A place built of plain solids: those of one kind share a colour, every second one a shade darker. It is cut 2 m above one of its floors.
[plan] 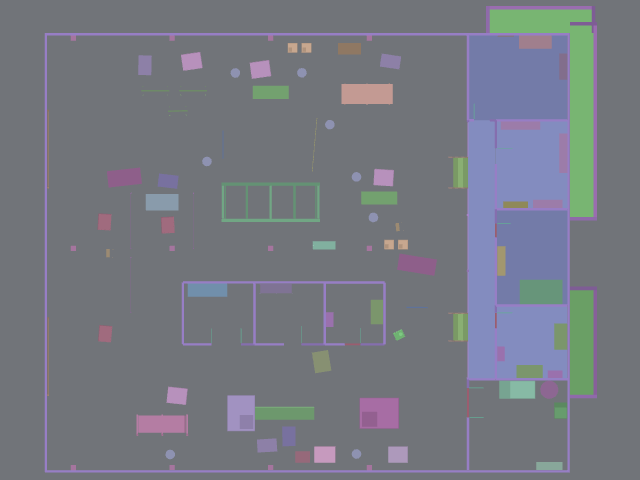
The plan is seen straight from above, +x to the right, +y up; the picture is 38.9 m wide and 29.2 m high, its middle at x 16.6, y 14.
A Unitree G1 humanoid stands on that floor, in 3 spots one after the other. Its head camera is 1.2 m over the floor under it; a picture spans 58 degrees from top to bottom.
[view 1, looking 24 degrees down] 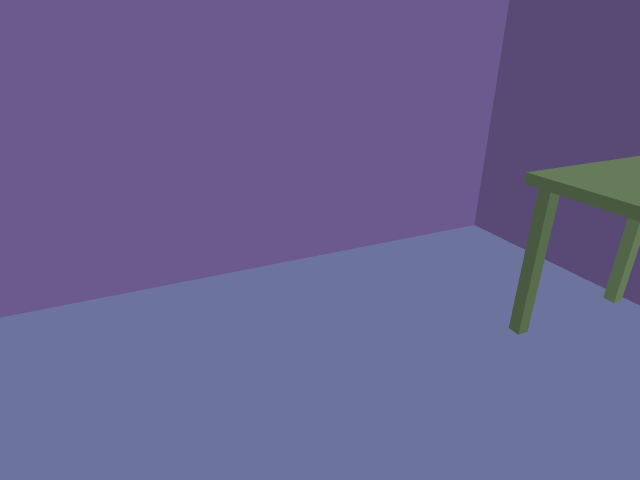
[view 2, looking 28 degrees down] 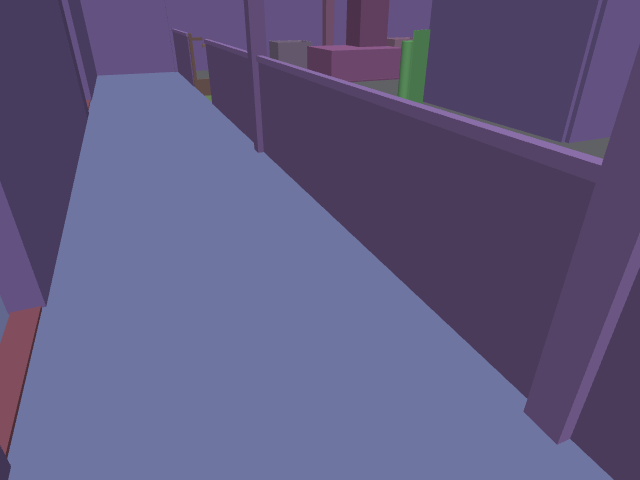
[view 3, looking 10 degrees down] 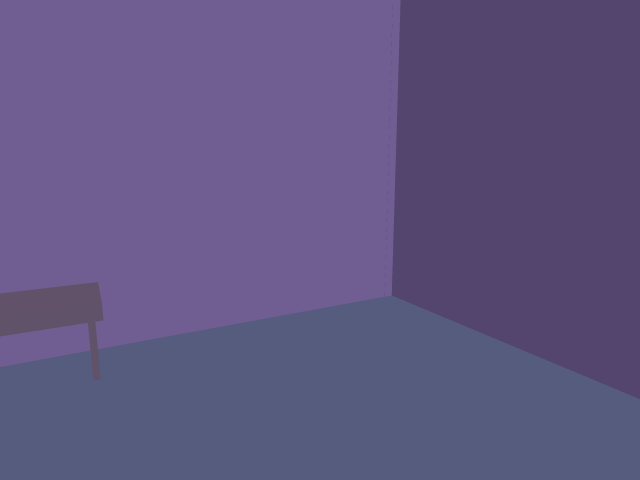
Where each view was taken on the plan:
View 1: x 29.40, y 7.70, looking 66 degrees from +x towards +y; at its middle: wall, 2.69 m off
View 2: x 26.70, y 16.12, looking -113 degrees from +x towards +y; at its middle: level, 2.56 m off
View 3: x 28.60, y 23.80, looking -29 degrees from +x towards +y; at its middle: wall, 3.54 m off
